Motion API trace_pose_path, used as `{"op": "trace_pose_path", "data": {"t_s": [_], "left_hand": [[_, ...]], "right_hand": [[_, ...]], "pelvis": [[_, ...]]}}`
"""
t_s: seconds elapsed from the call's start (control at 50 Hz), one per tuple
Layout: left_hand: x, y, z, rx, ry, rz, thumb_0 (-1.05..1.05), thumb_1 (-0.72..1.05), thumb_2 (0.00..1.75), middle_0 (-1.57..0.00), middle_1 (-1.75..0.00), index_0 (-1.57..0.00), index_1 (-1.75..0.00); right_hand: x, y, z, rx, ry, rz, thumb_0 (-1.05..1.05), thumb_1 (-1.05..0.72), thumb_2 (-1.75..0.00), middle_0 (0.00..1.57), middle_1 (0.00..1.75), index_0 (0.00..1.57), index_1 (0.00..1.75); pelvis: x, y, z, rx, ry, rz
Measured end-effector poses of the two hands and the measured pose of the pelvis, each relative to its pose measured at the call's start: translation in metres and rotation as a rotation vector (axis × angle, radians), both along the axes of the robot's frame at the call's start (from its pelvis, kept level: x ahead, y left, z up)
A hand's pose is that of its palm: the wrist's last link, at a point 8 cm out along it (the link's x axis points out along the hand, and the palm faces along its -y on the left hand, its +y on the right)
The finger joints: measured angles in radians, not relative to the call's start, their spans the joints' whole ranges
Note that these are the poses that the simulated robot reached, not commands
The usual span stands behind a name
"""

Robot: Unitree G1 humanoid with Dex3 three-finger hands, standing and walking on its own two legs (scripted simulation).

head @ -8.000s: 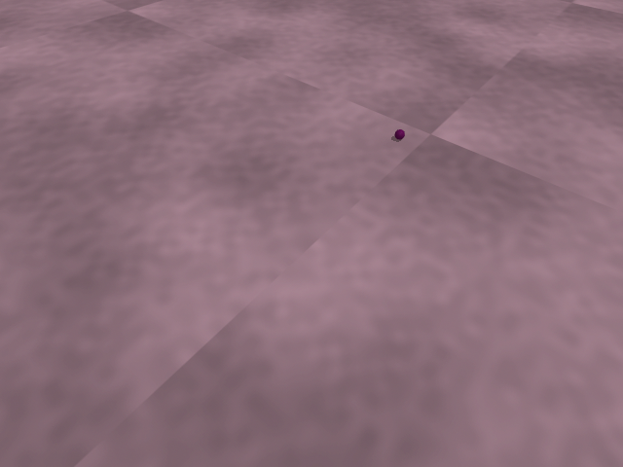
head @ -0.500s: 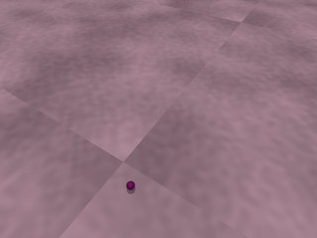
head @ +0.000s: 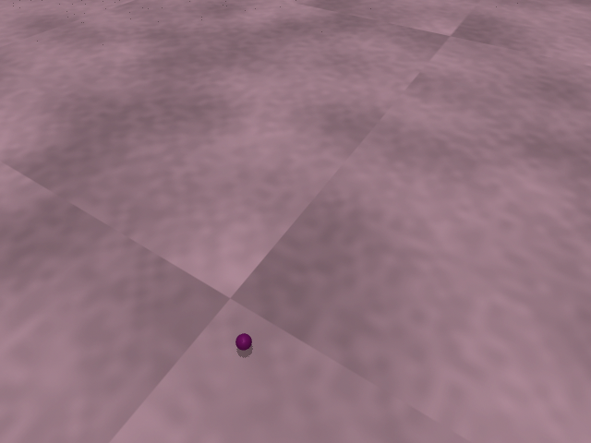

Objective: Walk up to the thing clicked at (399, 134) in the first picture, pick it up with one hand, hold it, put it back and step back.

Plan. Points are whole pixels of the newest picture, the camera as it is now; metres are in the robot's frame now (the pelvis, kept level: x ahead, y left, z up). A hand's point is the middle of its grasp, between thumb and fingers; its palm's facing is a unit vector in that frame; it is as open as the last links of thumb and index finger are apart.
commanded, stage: stand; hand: left
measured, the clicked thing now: (243, 341) +0.59 +0.20 -0.75
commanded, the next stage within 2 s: none
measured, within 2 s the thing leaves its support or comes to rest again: neither
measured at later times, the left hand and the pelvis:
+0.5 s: hand out of the picture +0.07 +0.25 -0.15, palm faces -0.02 -0.93 -0.35, open 7.4 cm; pelvis -0.01 -0.01 +0.00, yaw +0 degrees
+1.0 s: hand out of the picture +0.08 +0.25 -0.15, palm faces -0.03 -0.94 -0.35, open 7.4 cm; pelvis +0.01 -0.01 +0.00, yaw +0 degrees
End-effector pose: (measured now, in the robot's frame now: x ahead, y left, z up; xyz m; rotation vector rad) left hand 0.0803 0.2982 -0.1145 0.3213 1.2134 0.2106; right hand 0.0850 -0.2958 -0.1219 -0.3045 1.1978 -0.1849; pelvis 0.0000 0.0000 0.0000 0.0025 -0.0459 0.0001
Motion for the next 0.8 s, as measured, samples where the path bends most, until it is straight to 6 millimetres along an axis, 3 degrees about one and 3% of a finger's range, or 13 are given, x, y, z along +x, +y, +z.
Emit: {"op": "trace_pose_path", "data": {"t_s": [0.4, 0.8], "left_hand": [[-0.02, -0.005, -0.002, 0.002, 0.032, -0.001, 0.01, 0.9, 0.9, -0.21, -0.3, -0.2, -0.3], [-0.013, -0.005, -0.002, 0.002, 0.037, -0.005, 0.01, 0.9, 0.9, -0.21, -0.3, -0.2, -0.3]], "right_hand": [[-0.034, -0.01, -0.004, 0.001, 0.066, -0.023, 0.01, -0.91, -0.9, 0.21, 0.3, 0.2, 0.3], [-0.033, -0.01, -0.005, -0.001, 0.08, -0.02, 0.01, -0.91, -0.9, 0.21, 0.3, 0.2, 0.3]], "pelvis": [[-0.006, -0.007, 0.0, -0.001, -0.002, -0.003], [0.0, -0.007, -0.001, 0.0, 0.014, -0.004]]}}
